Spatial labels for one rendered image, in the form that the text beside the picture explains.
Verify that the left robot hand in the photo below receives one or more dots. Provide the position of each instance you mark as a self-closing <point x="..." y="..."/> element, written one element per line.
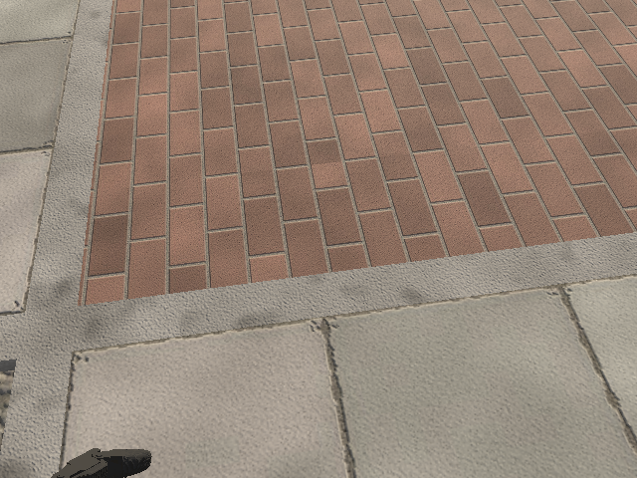
<point x="116" y="463"/>

